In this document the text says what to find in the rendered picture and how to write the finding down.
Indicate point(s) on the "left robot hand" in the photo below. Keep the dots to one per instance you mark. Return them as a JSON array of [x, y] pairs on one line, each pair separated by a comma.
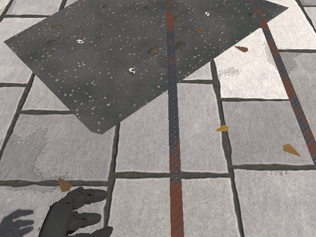
[[61, 220]]

